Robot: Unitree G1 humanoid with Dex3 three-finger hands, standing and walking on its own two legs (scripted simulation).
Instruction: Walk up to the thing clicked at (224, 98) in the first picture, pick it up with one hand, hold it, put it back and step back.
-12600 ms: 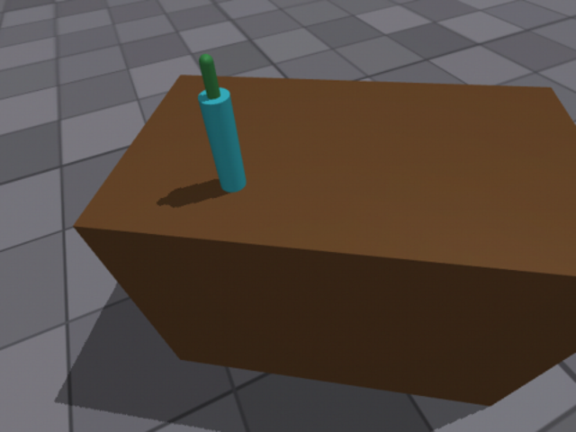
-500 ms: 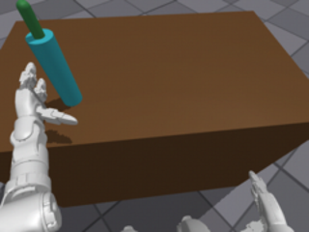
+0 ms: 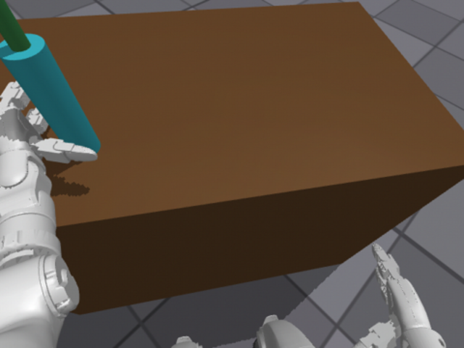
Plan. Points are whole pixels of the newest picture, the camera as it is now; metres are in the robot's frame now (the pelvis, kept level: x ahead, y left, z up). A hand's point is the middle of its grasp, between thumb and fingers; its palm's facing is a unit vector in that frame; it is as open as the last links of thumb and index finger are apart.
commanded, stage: close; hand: left
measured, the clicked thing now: (48, 89) +0.49 +0.22 +0.17
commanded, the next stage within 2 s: settle in 0.46 s
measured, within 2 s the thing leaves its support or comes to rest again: leaves its support in 0.68 s
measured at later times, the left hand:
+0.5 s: hand (67, 135) +0.48 +0.23 +0.09, palm faces +0.22 -0.97 +0.01, open 8.2 cm
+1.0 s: hand (56, 118) +0.47 +0.23 +0.13, palm faces +0.20 -0.98 +0.01, open 7.5 cm
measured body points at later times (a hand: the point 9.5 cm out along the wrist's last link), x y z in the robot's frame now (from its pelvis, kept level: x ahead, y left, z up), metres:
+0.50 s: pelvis +0.02 +0.01 +0.00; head +0.10 +0.03 +0.44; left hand +0.46 +0.28 +0.09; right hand +0.17 -0.25 -0.04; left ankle -0.01 +0.12 -0.68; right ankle +0.02 -0.13 -0.68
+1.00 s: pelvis +0.00 +0.00 +0.01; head +0.07 +0.01 +0.45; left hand +0.46 +0.28 +0.14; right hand +0.15 -0.26 -0.04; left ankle -0.01 +0.12 -0.68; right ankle +0.02 -0.13 -0.68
